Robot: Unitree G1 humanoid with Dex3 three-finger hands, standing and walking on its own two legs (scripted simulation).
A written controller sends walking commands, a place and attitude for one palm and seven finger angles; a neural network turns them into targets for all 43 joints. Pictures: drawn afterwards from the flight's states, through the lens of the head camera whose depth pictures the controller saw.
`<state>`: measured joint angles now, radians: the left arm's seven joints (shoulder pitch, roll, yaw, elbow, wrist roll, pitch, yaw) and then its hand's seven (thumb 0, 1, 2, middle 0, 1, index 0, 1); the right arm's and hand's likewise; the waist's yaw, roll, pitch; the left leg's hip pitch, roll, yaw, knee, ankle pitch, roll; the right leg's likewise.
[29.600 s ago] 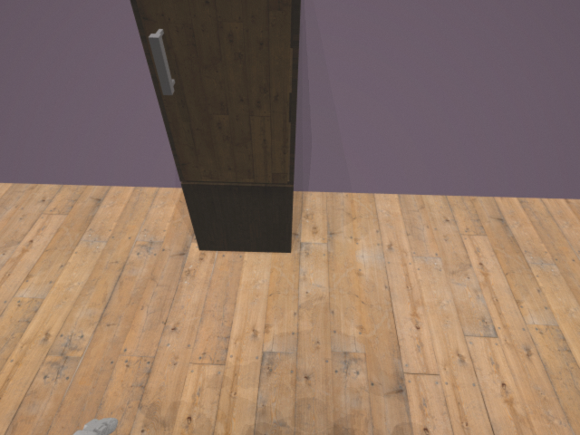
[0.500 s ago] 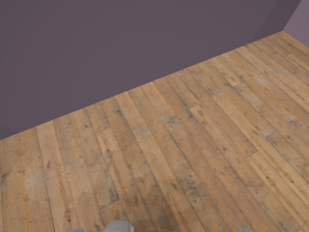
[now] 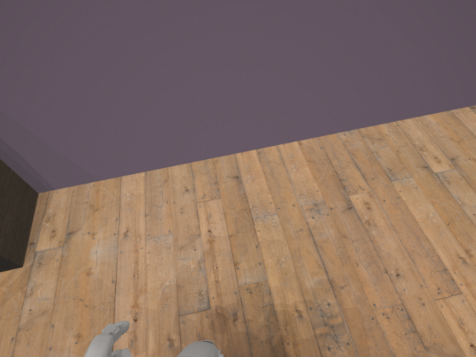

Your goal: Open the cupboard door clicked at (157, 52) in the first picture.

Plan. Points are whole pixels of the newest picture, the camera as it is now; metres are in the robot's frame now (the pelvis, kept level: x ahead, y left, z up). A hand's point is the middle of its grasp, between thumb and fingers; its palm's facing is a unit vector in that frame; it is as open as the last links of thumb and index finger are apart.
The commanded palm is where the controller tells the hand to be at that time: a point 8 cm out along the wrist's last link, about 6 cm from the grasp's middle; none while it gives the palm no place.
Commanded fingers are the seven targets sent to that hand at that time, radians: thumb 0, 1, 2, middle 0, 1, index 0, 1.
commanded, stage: turn to face it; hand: left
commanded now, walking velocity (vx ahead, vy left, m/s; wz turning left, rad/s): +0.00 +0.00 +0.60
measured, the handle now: out of the picture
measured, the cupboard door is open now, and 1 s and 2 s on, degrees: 49 49 49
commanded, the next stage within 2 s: take the last steps up to it in 1.68 s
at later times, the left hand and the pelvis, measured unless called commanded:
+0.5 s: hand out of the picture +0.03 +0.25 -0.17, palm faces +0.33 -0.91 -0.25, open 7.4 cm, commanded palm none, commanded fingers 0.00 0.90 0.90 -0.20 -0.30 -0.20 -0.30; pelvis +0.02 +0.02 +0.00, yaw +18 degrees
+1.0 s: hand out of the picture -0.01 +0.19 -0.16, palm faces +0.58 -0.78 -0.22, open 7.4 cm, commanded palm none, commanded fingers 0.00 0.90 0.90 -0.20 -0.30 -0.20 -0.30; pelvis +0.05 +0.00 +0.01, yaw +37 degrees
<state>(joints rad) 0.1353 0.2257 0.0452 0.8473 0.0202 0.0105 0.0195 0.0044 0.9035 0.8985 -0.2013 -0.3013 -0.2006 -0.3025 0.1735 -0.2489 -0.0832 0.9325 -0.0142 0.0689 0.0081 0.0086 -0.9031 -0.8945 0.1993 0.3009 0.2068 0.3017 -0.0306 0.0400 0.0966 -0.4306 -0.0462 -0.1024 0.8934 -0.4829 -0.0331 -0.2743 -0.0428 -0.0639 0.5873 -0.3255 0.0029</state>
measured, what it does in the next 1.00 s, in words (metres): steps on the spot, turning left: left foot, then right foot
